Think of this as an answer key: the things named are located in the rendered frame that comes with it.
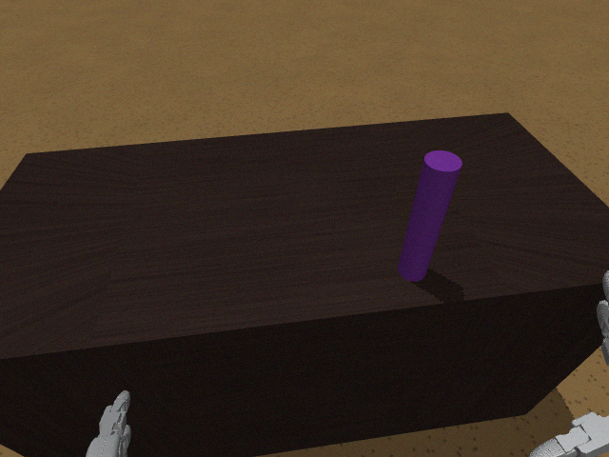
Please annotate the left robot hand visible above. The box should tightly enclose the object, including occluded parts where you can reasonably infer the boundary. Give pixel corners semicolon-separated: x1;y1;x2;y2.
86;390;131;457

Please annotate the right robot hand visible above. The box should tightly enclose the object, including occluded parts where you can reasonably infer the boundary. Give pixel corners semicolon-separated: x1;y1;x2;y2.
529;270;609;457

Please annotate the can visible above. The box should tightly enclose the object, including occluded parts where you can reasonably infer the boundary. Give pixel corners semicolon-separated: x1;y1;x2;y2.
398;150;462;282

